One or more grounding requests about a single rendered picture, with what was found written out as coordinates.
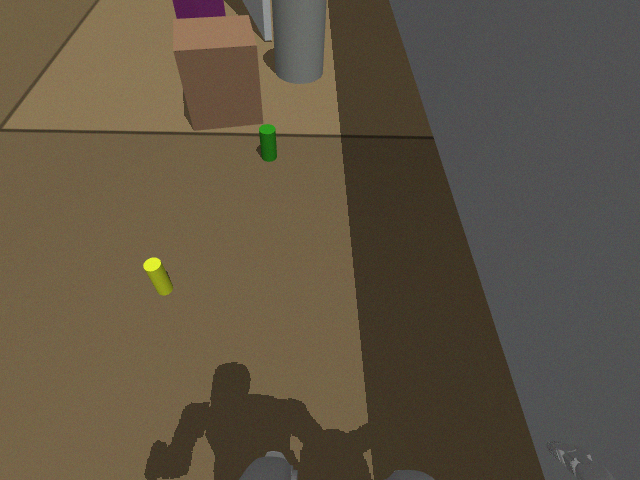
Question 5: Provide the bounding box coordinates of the right robot hand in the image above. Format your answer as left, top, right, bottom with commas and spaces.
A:
546, 441, 615, 480

